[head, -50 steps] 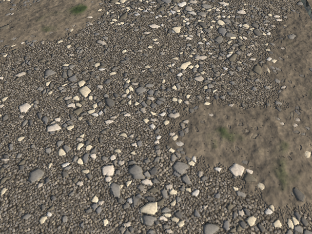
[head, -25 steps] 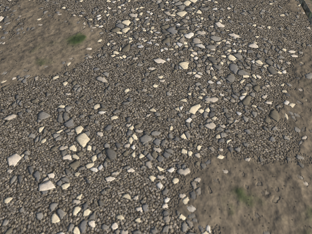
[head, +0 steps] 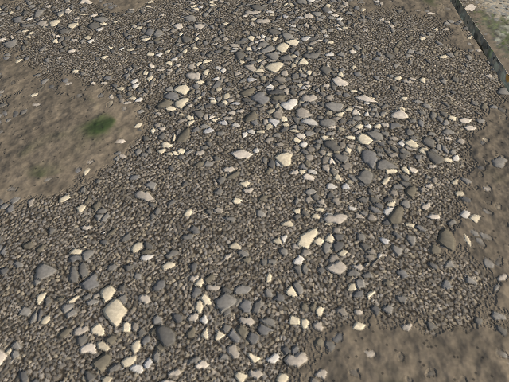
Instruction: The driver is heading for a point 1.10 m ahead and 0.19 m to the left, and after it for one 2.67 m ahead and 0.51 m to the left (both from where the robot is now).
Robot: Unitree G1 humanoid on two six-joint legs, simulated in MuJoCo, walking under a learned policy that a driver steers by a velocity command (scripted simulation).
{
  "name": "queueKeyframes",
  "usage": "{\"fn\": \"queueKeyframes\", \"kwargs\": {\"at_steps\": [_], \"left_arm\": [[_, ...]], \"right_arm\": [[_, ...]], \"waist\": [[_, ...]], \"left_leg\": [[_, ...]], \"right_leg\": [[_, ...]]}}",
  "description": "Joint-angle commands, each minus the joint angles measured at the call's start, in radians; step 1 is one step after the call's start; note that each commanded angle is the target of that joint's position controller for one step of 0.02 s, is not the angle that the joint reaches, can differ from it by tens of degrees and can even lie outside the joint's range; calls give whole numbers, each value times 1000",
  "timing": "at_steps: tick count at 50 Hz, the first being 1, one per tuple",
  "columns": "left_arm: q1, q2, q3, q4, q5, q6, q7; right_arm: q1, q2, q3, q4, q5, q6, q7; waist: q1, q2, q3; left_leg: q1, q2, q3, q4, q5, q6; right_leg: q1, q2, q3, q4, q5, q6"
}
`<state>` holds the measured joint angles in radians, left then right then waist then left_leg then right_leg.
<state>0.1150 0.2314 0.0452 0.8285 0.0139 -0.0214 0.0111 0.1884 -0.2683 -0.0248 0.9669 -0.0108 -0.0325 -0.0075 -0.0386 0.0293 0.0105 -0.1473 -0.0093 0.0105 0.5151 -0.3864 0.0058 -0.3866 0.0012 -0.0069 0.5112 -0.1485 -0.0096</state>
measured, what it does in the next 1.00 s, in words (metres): walks ahead: left foot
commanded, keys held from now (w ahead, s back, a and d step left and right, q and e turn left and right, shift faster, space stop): no key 0.16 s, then w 0.84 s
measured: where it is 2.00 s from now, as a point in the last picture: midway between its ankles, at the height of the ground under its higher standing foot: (253, 273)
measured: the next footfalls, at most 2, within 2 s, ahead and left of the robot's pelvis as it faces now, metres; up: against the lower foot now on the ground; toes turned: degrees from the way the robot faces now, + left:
left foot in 0.92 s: +0.39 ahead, +0.15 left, +0.00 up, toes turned +3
right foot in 1.50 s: +0.72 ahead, -0.08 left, +0.00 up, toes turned -2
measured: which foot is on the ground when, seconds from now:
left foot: down 0.00-0.46, up 0.48-0.90, down 0.92-1.00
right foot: down 0.00-0.92, up 0.94-1.00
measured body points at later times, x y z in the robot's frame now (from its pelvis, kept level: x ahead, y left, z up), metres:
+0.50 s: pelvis +0.08 -0.03 -0.01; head +0.08 -0.03 +0.44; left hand +0.17 +0.25 -0.13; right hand +0.06 -0.29 -0.16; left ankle -0.07 +0.11 -0.69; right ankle +0.07 -0.11 -0.73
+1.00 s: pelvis +0.27 +0.06 +0.00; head +0.30 +0.08 +0.45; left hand +0.27 +0.33 -0.15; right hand +0.42 -0.21 -0.11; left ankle +0.35 +0.15 -0.73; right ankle +0.12 -0.09 -0.65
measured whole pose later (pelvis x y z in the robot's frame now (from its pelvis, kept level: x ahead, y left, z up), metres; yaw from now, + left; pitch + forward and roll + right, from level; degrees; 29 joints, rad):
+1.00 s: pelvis +0.27 +0.06 +0.00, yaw +0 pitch +1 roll -1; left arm 0.33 0.27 0.05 1.03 -0.03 -0.08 0.01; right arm 0.10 -0.25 -0.06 0.92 0.01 -0.10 0.03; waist 0.02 -0.02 0.04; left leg -0.41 0.00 0.05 0.56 -0.17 0.05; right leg -0.25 -0.01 0.04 1.06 -0.45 -0.04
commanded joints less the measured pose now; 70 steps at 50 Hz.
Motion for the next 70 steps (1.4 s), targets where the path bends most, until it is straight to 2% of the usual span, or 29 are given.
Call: {"fn": "queueKeyframes", "kwargs": {"at_steps": [1, 2, 8, 10, 13, 16, 19, 21, 22, 23, 24, 25, 26, 28, 31, 34, 37, 41, 43, 45, 46, 47, 48, 49, 51, 53, 57, 63, 70], "left_arm": [[-41, 123, 26, -42, -7, -1, -12], [-37, 132, 29, -35, -8, -6, -13], [-30, 120, 30, 28, -12, -9, -1], [-25, 116, 33, 52, -21, 3, 4], [-34, 139, 46, 58, -29, 11, 12], [-70, 111, 43, 48, -34, -25, 3], [-104, 90, 40, 34, -35, -70, -22], [-34, 101, 49, 63, -39, -86, -35], [93, 121, 64, 108, -45, -90, -41], [252, 199, 92, 155, -45, -92, -44], [391, 255, 100, 186, -39, -85, -44], [324, 175, 66, 177, -34, -88, -45], [241, 134, 46, 157, -30, -91, -44], [173, 87, 20, 141, -23, -90, -44], [179, 115, 17, 146, -15, -78, -24], [203, 165, 28, 153, -14, -72, -1], [230, 180, 35, 162, -22, -70, 4], [253, 178, 44, 183, -40, -64, 3], [235, 189, 50, 182, -40, -55, 2], [213, 166, 41, 173, -32, -45, 2], [232, 122, 22, 152, -13, -40, 3], [337, -11, -13, 138, -16, -59, -4], [278, 95, 9, 142, -40, -81, -7], [191, 154, 24, 114, -64, -95, -10], [136, 152, 32, 107, -46, -94, 3], [168, 121, 35, 116, -37, -71, 4], [76, 110, 39, 86, -25, -49, 8], [-102, 84, 31, 36, -24, -60, -10], [-265, 80, 11, -34, -38, -79, -50]], "right_arm": [[84, -114, -19, 3, 1, 40, -16], [80, -129, -24, 12, 3, 48, -19], [66, -98, -19, 48, 6, 48, -21], [88, -79, -15, 69, 9, 51, -20], [74, -89, -18, 59, 16, 43, -25], [140, -105, -22, 68, 23, 0, -27], [168, -177, -46, 80, 35, -34, -24], [145, -147, -42, 64, 34, -42, -20], [82, -138, -39, 39, 29, -44, -15], [45, -108, -30, 7, 26, -50, -10], [72, -49, -14, -8, 21, -63, -9], [25, -89, -26, -28, 40, -77, -2], [-1, -98, -32, -39, 65, -82, 7], [-4, -86, -41, -37, 58, -77, 10], [0, -60, -48, -37, 36, -54, 8], [-106, -28, -39, -79, 24, -47, 5], [-188, -30, -34, -101, 30, -45, 12], [-241, -60, -37, -129, 36, -48, 26], [-203, -88, -49, -126, 37, -54, 33], [25, -149, -87, -57, 37, -55, 28], [209, -223, -111, -16, 29, -55, 20], [283, -302, -122, 10, 21, -53, 29], [241, -204, -93, 0, 23, -63, 36], [138, -156, -77, -26, 22, -72, 37], [1, -101, -58, -56, 5, -79, 41], [-17, -72, -48, -51, -3, -82, 42], [65, -119, -57, -23, 4, -84, 20], [161, -119, -52, 3, 14, -71, -2], [261, -134, -62, 52, 23, -37, -7]], "waist": [[-10, -117, -103], [-2, -95, -95], [13, -45, -118], [11, -47, -100], [21, -22, 29], [-4, 10, 101], [7, 144, 150], [43, 95, 109], [111, 65, 45], [166, -69, -48], [196, -283, -151], [153, -200, -91], [117, -135, -8], [71, -63, 55], [50, -98, 71], [69, -85, 90], [89, -109, 91], [84, -104, 109], [48, -105, 86], [-66, -91, -44], [-122, 30, -186], [-58, 323, -300], [-74, 211, -258], [-54, 152, -130], [4, 51, -38], [47, 74, -30], [38, 21, 25], [-9, 27, 58], [-45, 31, 103]], "left_leg": [[-91, 44, -31, -83, 145, -4], [-84, 44, -29, -84, 158, 6], [-51, 55, -30, -88, 274, 2], [-74, 38, -12, -108, 81, 14], [-156, 53, -40, -113, -183, 69], [-110, 117, -132, -162, -212, 122], [59, 300, -334, -236, 25, 198], [68, 265, -255, -133, 299, 171], [-23, 181, -150, -1, 485, 127], [-208, 59, -36, 295, 580, 56], [-467, -37, -14, 656, 39, -2], [-579, -9, -119, 784, -157, 27], [-613, 45, -131, 818, -110, 55], [-586, 122, -100, 699, 28, 70], [-504, 142, -49, 535, 132, 26], [-487, 130, -20, 305, 244, -16], [-406, 97, 6, 142, 348, -28], [-385, 99, -18, 59, 355, 7], [-316, 84, -5, 33, 307, 35], [-22, 28, 37, 16, 258, 78], [243, 178, -146, -5, 172, 136], [503, 393, -653, -189, -76, 295], [447, 383, -759, -291, -228, 275], [329, 360, -621, -292, -197, 231], [102, 288, -407, -323, 19, 197], [1, 242, -301, -368, 119, 186], [-3, 244, -226, -427, 224, 215], [45, 203, -103, -439, 321, 183], [246, 269, -76, -349, 458, 178]], "right_leg": [[224, -147, 184, -50, 334, -124], [218, -121, 149, -41, 344, -103], [281, -93, 109, 7, 441, -103], [274, -72, 100, -17, 150, -99], [143, -53, 113, -61, -378, -103], [20, -19, 82, -8, -364, -97], [-157, 21, -47, 172, -125, -63], [-48, 14, -49, 123, -36, -83], [174, 24, -19, 54, 25, -112], [449, -77, 210, -30, 80, -185], [677, -292, 588, -199, 44, -309], [619, -361, 672, -246, 42, -312], [529, -352, 572, -252, 33, -293], [404, -278, 376, -306, 20, -237], [307, -213, 243, -383, 17, -206], [261, -202, 173, -418, 36, -204], [231, -193, 119, -424, 31, -190], [299, -249, 116, -393, 22, -171], [337, -266, 113, -332, 91, -155], [297, -195, 42, -43, 369, -110], [134, -125, -19, 288, 218, -69], [-217, 64, -19, 637, -356, -8], [-323, 26, 118, 777, -417, -27], [-389, -31, 108, 805, -329, -56], [-307, -119, 82, 706, -165, -63], [-205, -152, 87, 629, -106, -58], [-299, -161, 75, 460, 15, -19], [-313, -123, 31, 175, 264, 7], [-326, -85, 6, 2, 172, -26]]}}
